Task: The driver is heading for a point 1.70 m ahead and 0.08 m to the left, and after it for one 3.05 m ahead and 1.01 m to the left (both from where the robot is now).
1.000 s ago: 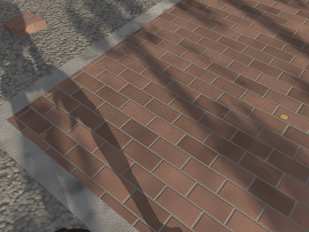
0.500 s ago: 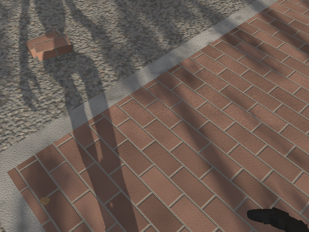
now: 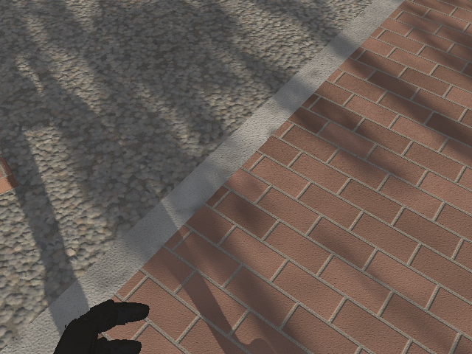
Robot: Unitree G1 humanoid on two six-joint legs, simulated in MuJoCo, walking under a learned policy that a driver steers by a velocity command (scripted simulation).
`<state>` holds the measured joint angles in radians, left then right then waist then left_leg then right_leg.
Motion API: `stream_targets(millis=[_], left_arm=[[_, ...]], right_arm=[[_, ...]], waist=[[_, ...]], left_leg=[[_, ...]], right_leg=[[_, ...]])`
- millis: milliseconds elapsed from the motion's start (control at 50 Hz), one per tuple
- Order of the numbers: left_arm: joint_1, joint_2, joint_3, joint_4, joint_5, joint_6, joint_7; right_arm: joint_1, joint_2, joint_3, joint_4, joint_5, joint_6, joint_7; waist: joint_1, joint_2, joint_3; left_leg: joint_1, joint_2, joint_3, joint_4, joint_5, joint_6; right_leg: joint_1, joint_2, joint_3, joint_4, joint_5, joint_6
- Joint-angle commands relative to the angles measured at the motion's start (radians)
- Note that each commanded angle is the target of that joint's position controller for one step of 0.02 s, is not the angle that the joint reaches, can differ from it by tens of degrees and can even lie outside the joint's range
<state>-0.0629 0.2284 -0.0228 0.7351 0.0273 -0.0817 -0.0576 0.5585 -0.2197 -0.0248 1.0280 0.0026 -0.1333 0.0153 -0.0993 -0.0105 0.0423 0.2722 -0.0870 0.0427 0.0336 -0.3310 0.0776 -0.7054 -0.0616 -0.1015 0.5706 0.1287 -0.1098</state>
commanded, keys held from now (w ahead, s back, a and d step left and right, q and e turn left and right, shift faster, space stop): w+shift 1.00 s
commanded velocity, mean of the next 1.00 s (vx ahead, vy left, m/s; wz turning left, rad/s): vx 1.00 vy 0.00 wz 0.00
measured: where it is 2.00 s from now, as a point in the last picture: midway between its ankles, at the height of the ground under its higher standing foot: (199, 43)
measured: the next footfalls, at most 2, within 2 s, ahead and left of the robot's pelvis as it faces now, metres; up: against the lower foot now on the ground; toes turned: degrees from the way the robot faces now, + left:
right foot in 0.08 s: +0.29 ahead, -0.09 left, +0.00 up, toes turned -4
left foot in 0.52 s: +0.74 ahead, +0.08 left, +0.00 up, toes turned +3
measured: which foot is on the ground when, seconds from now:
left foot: down 0.00-0.08, up 0.10-0.50, down 0.52-1.00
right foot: up 0.00-0.06, down 0.08-0.54, up 0.56-0.96, down 0.98-1.00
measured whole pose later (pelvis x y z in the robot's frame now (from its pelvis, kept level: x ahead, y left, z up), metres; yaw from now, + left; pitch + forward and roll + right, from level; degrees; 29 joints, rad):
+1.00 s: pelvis +1.00 -0.01 -0.02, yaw +0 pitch +2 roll +0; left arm -0.03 0.24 -0.01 0.73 0.04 -0.09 -0.02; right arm 0.51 -0.25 -0.03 1.03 -0.02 -0.09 0.00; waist -0.06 0.00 0.04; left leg 0.20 -0.03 0.05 0.48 -0.43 0.06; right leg -0.56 0.02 -0.10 0.56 -0.06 -0.13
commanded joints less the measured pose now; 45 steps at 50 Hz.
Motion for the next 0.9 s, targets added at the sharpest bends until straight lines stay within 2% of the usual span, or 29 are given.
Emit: stream_targets(millis=[20, 40, 60, 80, 100, 120, 140, 160, 200, 240, 280, 340, 380, 420, 460, 480, 500, 520, 540, 560, 580, 600, 620, 680, 740, 780, 800, 860, 900], left_arm=[[0.106, 0.134, 0.040, -0.022, 0.002, -0.009, 0.023], [0.283, 0.171, 0.059, 0.030, 0.000, -0.007, 0.038], [0.486, 0.203, 0.080, 0.096, 0.006, -0.002, 0.055], [0.645, 0.283, 0.107, 0.125, 0.022, 0.004, 0.074], [0.584, 0.326, 0.122, 0.119, 0.036, 0.003, 0.061], [0.497, 0.244, 0.123, 0.110, 0.012, 0.007, 0.045], [0.435, 0.183, 0.108, 0.120, 0.005, -0.004, 0.043], [0.411, 0.129, 0.098, 0.140, 0.012, -0.012, 0.040], [0.407, 0.072, 0.077, 0.174, 0.008, -0.026, 0.049], [0.431, 0.078, 0.075, 0.198, -0.014, -0.044, 0.049], [0.460, 0.103, 0.079, 0.206, -0.020, -0.056, 0.041], [0.495, 0.106, 0.077, 0.209, -0.034, -0.069, 0.032], [0.551, 0.144, 0.082, 0.227, -0.045, -0.078, 0.036], [0.571, 0.175, 0.084, 0.238, -0.037, -0.074, 0.042], [0.580, 0.216, 0.089, 0.244, -0.020, -0.058, 0.055], [0.575, 0.238, 0.093, 0.249, -0.006, -0.044, 0.066], [0.550, 0.255, 0.098, 0.248, 0.007, -0.026, 0.078], [0.509, 0.247, 0.098, 0.237, 0.013, -0.016, 0.083], [0.548, 0.126, 0.073, 0.200, 0.001, -0.021, 0.069], [0.662, 0.062, 0.059, 0.177, -0.053, -0.038, 0.050], [0.521, 0.138, 0.069, 0.151, -0.041, -0.041, 0.063], [0.414, 0.138, 0.068, 0.126, -0.035, -0.045, 0.062], [0.382, 0.114, 0.061, 0.118, -0.023, -0.042, 0.057], [0.385, 0.053, 0.046, 0.096, 0.014, 0.003, 0.025], [0.206, 0.060, 0.035, 0.016, 0.020, 0.015, 0.007], [0.093, 0.062, 0.025, -0.024, 0.016, 0.007, 0.001], [0.062, 0.044, 0.014, -0.043, 0.008, 0.001, -0.007], [-0.013, 0.068, 0.014, -0.061, -0.008, -0.001, -0.007], [-0.015, 0.100, 0.024, -0.065, 0.001, -0.003, 0.006]], right_arm=[[-0.025, -0.228, -0.039, -0.040, -0.022, 0.007, -0.026], [-0.052, -0.247, -0.045, -0.041, -0.035, 0.023, -0.037], [-0.100, -0.249, -0.047, -0.051, -0.040, 0.036, -0.042], [-0.100, -0.168, -0.032, -0.077, -0.046, 0.035, -0.037], [0.062, -0.026, -0.001, -0.112, 0.027, 0.017, -0.010], [-0.067, -0.138, -0.016, -0.128, 0.012, 0.011, -0.022], [-0.201, -0.148, -0.019, -0.163, 0.007, 0.007, -0.021], [-0.230, -0.124, -0.013, -0.173, -0.002, 0.007, -0.016], [-0.216, -0.075, -0.001, -0.181, -0.036, 0.040, 0.007], [-0.259, -0.047, 0.007, -0.207, -0.048, 0.063, 0.026], [-0.398, -0.061, 0.014, -0.268, -0.052, 0.066, 0.034], [-0.556, -0.056, 0.031, -0.324, -0.039, 0.051, 0.048], [-0.622, -0.054, 0.038, -0.342, -0.025, 0.048, 0.054], [-0.640, -0.085, 0.032, -0.350, -0.023, 0.047, 0.044], [-0.592, -0.125, 0.017, -0.342, -0.035, 0.046, 0.029], [-0.488, -0.156, 0.002, -0.318, -0.035, 0.046, 0.018], [-0.299, -0.191, -0.017, -0.259, -0.034, 0.049, 0.003], [-0.095, -0.232, -0.039, -0.197, -0.042, 0.054, -0.016], [0.017, -0.327, -0.068, -0.176, -0.066, 0.058, -0.033], [-0.022, -0.346, -0.081, -0.175, -0.065, 0.059, -0.015], [-0.126, -0.268, -0.076, -0.182, -0.045, 0.057, -0.002], [-0.175, -0.204, -0.063, -0.171, -0.036, 0.046, 0.002], [-0.203, -0.157, -0.054, -0.158, -0.043, 0.039, 0.004], [-0.195, -0.090, -0.028, -0.112, -0.026, 0.020, -0.006], [-0.157, -0.122, -0.033, -0.097, -0.011, 0.001, 0.000], [-0.133, -0.113, -0.030, -0.093, -0.002, -0.006, 0.009], [-0.128, -0.141, -0.036, -0.097, 0.003, -0.012, 0.009], [-0.074, -0.184, -0.041, -0.075, 0.010, -0.020, 0.003], [-0.044, -0.207, -0.040, -0.061, 0.002, -0.012, -0.004]], waist=[[0.155, 0.128, -0.045], [0.240, 0.148, -0.137], [0.340, 0.132, -0.215], [0.363, 0.016, -0.321], [0.192, -0.322, -0.468], [0.220, -0.102, -0.361], [0.204, -0.021, -0.182], [0.160, 0.065, -0.091], [0.077, 0.037, -0.025], [0.052, -0.002, 0.034], [0.068, -0.013, 0.099], [0.102, 0.015, 0.125], [0.129, 0.001, 0.124], [0.129, -0.017, 0.104], [0.093, -0.071, 0.013], [0.034, -0.103, -0.060], [-0.054, -0.122, -0.155], [-0.152, -0.107, -0.235], [-0.123, 0.080, -0.345], [-0.010, 0.324, -0.483], [-0.010, 0.138, -0.335], [0.001, 0.043, -0.181], [0.040, -0.031, -0.105], [0.134, 0.033, -0.009], [0.123, 0.044, 0.090], [0.102, 0.015, 0.122], [0.099, 0.041, 0.112], [0.076, 0.032, 0.120], [0.079, 0.049, 0.070]], left_leg=[[-0.121, 0.262, -0.011, 0.262, 1.334, 0.038], [-0.137, 0.275, -0.009, 0.473, 1.359, 0.040], [-0.231, 0.254, 0.009, 0.750, 1.225, 0.039], [-0.446, 0.171, 0.014, 1.144, 0.746, 0.052], [-0.877, -0.014, -0.092, 1.539, -0.134, 0.005], [-1.018, 0.063, -0.146, 1.535, -0.049, 0.044], [-1.044, 0.111, -0.134, 1.458, 0.042, 0.047], [-0.997, 0.143, -0.134, 1.384, 0.064, 0.046], [-0.890, 0.183, -0.144, 1.290, 0.067, 0.025], [-0.924, 0.218, -0.120, 1.205, 0.074, 0.000], [-0.989, 0.240, -0.061, 1.070, 0.172, -0.020], [-0.861, 0.202, 0.034, 0.733, 0.423, -0.018], [-0.772, 0.165, 0.073, 0.610, 0.547, 0.006], [-0.775, 0.134, 0.083, 0.526, 0.550, 0.031], [-0.712, 0.060, 0.106, 0.510, 0.410, 0.056], [-0.606, 0.030, 0.091, 0.515, 0.329, 0.072], [-0.428, 0.012, 0.074, 0.522, 0.247, 0.087], [-0.211, 0.068, 0.024, 0.514, 0.186, 0.110], [0.037, 0.312, -0.271, 0.526, -0.081, 0.155], [0.223, 0.504, -0.861, 0.315, -0.212, 0.277], [0.130, 0.433, -0.776, 0.261, -0.207, 0.233], [-0.045, 0.402, -0.601, 0.244, -0.072, 0.211], [-0.188, 0.361, -0.495, 0.217, 0.017, 0.185], [-0.442, 0.283, -0.333, 0.122, 0.034, 0.147], [-0.508, 0.235, -0.209, 0.021, 0.144, 0.145], [-0.534, 0.167, -0.098, 0.004, 0.339, 0.120], [-0.559, 0.172, -0.083, -0.021, 0.379, 0.111], [-0.406, 0.220, -0.050, -0.087, 0.608, 0.096], [-0.223, 0.239, -0.018, 0.015, 0.971, 0.075]], right_leg=[[0.351, 0.126, -0.043, -0.020, -0.112, -0.042], [0.519, 0.142, -0.019, -0.013, -0.186, -0.059], [0.717, 0.107, 0.011, -0.047, -0.231, -0.080], [0.935, -0.103, 0.233, 0.009, -0.484, -0.110], [1.227, -0.369, 0.874, -0.177, -0.663, -0.276], [1.144, -0.304, 0.877, -0.285, -0.719, -0.245], [0.965, -0.265, 0.687, -0.306, -0.591, -0.210], [0.799, -0.229, 0.574, -0.338, -0.472, -0.183], [0.577, -0.151, 0.423, -0.390, -0.437, -0.130], [0.503, -0.118, 0.344, -0.456, -0.434, -0.115], [0.462, -0.086, 0.263, -0.514, -0.302, -0.119], [0.417, -0.004, 0.122, -0.549, -0.033, -0.078], [0.483, -0.042, 0.114, -0.612, 0.124, -0.064], [0.664, -0.070, 0.086, -0.577, 0.347, -0.047], [0.827, -0.101, 0.066, -0.418, 0.720, -0.029], [0.859, -0.120, 0.064, -0.262, 0.837, -0.022], [0.835, -0.126, 0.057, -0.035, 0.851, -0.017], [0.702, -0.096, 0.043, 0.256, 0.680, -0.011], [0.417, 0.012, 0.038, 0.669, 0.096, -0.008], [0.096, 0.168, 0.171, 0.970, -0.593, 0.013], [-0.021, 0.075, 0.212, 0.964, -0.497, -0.018], [-0.038, 0.036, 0.193, 0.895, -0.416, -0.016], [0.000, 0.003, 0.194, 0.823, -0.397, -0.013], [0.089, -0.053, 0.191, 0.697, -0.404, 0.023], [-0.009, -0.090, 0.117, 0.512, -0.283, 0.056], [0.040, -0.071, 0.055, 0.305, -0.123, 0.059], [0.128, -0.060, 0.039, 0.181, -0.038, 0.051], [0.201, -0.013, 0.000, 0.023, 0.096, 0.017], [0.220, 0.048, -0.039, -0.024, 0.025, -0.011]])
Velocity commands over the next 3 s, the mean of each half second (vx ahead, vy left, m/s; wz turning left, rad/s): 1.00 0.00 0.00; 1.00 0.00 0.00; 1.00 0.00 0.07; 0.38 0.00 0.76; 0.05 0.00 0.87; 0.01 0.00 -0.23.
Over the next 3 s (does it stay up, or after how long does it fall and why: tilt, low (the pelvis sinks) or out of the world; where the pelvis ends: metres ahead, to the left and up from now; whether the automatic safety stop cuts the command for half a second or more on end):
stays up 1.84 0.06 0.01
